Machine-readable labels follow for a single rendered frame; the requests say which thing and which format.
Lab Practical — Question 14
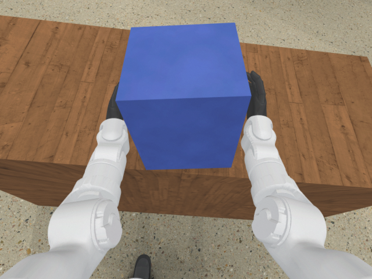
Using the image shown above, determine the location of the robot left foot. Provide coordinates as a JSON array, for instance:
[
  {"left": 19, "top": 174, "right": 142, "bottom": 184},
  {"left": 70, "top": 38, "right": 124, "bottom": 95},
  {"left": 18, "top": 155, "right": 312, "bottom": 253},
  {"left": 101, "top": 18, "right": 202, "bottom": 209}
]
[{"left": 133, "top": 255, "right": 151, "bottom": 279}]

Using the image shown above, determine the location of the carton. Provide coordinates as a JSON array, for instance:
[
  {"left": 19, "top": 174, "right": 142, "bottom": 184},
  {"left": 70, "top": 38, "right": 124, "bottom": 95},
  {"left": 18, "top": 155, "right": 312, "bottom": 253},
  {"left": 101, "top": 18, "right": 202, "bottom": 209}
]
[{"left": 115, "top": 23, "right": 251, "bottom": 170}]

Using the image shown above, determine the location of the robot left forearm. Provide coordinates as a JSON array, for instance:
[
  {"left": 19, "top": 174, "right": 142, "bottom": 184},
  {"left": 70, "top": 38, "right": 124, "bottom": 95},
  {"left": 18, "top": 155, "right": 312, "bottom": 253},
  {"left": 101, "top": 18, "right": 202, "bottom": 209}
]
[{"left": 48, "top": 118, "right": 130, "bottom": 246}]

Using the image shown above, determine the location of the robot left upper arm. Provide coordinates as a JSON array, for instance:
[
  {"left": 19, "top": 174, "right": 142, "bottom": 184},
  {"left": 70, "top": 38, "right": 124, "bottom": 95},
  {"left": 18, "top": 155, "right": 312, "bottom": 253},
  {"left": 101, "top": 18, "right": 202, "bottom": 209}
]
[{"left": 0, "top": 198, "right": 122, "bottom": 279}]

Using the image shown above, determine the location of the robot right hand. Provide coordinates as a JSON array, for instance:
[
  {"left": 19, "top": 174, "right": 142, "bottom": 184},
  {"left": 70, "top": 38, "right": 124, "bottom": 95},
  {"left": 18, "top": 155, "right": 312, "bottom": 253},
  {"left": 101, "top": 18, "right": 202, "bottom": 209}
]
[{"left": 246, "top": 71, "right": 267, "bottom": 119}]

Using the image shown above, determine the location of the robot right upper arm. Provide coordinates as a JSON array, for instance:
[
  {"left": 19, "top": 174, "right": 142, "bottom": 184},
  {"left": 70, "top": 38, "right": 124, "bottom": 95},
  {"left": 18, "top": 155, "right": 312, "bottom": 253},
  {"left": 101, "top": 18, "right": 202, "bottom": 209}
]
[{"left": 252, "top": 194, "right": 372, "bottom": 279}]

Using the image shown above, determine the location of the pedestal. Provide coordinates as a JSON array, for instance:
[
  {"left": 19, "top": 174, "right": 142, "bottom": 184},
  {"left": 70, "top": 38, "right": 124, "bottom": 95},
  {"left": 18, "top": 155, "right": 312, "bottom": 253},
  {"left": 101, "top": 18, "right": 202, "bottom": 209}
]
[{"left": 0, "top": 15, "right": 372, "bottom": 220}]

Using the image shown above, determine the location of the robot left hand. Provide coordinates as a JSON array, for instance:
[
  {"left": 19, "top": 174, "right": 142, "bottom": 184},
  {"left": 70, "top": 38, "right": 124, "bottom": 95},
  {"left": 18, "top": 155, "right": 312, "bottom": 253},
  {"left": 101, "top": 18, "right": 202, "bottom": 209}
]
[{"left": 106, "top": 82, "right": 123, "bottom": 120}]

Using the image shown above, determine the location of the robot right forearm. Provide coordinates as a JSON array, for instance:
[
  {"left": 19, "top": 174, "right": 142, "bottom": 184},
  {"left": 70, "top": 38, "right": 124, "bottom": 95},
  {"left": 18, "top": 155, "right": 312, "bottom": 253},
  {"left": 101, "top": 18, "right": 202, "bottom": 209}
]
[{"left": 241, "top": 115, "right": 313, "bottom": 207}]

